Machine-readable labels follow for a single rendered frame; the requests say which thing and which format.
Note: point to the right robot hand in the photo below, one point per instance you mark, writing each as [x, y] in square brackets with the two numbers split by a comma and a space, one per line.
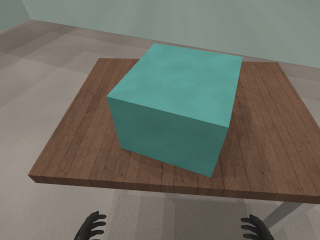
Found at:
[260, 229]

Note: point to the left robot hand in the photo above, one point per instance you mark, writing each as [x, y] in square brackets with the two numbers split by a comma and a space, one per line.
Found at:
[85, 232]

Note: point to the table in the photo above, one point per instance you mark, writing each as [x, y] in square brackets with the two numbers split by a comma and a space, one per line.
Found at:
[271, 150]

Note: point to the carton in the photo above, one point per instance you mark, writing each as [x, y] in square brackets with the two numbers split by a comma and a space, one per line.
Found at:
[175, 106]

